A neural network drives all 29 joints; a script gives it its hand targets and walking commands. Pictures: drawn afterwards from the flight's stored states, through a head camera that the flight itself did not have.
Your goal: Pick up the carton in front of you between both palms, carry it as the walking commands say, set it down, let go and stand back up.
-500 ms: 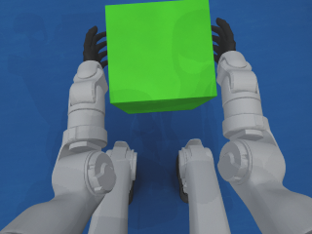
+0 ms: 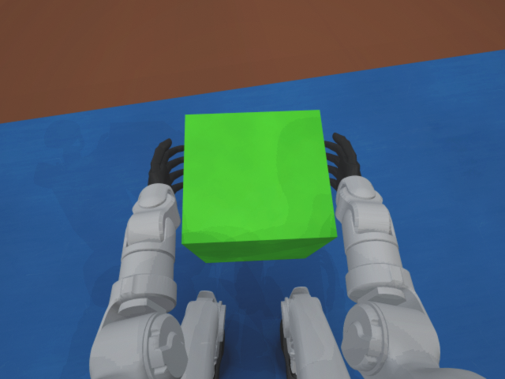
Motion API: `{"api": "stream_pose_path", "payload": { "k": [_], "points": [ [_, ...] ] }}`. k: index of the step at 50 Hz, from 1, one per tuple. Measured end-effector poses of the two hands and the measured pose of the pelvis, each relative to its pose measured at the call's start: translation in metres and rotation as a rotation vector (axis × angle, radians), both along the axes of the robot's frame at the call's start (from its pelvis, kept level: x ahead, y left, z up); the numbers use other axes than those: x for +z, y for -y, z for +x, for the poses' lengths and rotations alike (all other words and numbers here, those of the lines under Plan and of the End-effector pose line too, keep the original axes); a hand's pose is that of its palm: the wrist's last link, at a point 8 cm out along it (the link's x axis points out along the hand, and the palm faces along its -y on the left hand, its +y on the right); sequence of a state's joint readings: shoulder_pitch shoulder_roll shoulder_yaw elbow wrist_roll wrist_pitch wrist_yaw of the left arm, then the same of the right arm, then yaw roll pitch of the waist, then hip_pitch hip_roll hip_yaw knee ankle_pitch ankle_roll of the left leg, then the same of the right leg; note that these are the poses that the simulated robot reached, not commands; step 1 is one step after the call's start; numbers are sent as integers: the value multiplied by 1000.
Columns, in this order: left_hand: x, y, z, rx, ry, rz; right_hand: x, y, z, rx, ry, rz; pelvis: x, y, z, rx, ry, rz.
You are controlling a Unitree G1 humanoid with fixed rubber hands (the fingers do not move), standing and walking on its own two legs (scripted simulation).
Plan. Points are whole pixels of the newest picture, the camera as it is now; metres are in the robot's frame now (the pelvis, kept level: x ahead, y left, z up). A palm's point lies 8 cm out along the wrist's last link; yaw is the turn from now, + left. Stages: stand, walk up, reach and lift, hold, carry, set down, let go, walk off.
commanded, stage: reach and lift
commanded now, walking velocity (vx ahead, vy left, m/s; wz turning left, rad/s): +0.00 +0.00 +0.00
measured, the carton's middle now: (254, 197) +0.42 -0.01 -0.10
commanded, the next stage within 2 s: hold in 1.72 s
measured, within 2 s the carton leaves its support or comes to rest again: neither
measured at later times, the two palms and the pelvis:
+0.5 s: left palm (116, 173) +0.37 +0.15 +0.12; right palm (387, 169) +0.37 -0.15 +0.12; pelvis +0.05 +0.01 +0.13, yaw -1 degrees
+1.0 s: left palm (77, 163) +0.34 +0.15 +0.19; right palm (425, 161) +0.34 -0.15 +0.19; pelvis +0.04 +0.00 +0.16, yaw +0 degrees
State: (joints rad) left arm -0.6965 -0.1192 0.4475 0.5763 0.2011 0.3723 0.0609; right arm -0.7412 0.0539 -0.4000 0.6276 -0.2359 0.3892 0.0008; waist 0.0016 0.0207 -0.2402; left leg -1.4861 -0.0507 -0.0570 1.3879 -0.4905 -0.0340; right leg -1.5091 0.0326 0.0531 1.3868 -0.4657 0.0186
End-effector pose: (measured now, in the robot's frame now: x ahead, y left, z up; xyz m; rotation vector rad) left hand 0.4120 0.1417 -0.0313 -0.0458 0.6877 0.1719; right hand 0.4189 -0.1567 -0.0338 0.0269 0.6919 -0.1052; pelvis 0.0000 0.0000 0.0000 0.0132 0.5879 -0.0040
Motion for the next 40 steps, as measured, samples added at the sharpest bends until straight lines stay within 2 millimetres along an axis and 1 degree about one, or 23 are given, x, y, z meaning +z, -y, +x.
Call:
{"api": "stream_pose_path", "payload": {
  "k": [15, 24, 29, 34, 37, 40],
  "points": [
    [90, -3, -27, -20, 1, -2, 91, -3, -33, -21, 1, 0, 82, -4, 29, -3, 199, -10],
    [145, -6, -43, -32, 7, 3, 146, -5, -51, -30, 7, -3, 125, -6, 44, -5, 353, -14],
    [175, -6, -50, -48, 18, 11, 175, -6, -61, -36, 19, -7, 142, -6, 50, -6, 444, -15],
    [202, -7, -56, -65, 38, 21, 204, -6, -69, -39, 39, -16, 155, -6, 52, -6, 536, -17],
    [214, -8, -60, -70, 39, 27, 216, -7, -73, -31, 41, -26, 159, -6, 51, -7, 585, -17],
    [219, -8, -63, -72, 27, 30, 222, -7, -76, -26, 29, -28, 161, -5, 49, -7, 621, -18]
  ]
}}
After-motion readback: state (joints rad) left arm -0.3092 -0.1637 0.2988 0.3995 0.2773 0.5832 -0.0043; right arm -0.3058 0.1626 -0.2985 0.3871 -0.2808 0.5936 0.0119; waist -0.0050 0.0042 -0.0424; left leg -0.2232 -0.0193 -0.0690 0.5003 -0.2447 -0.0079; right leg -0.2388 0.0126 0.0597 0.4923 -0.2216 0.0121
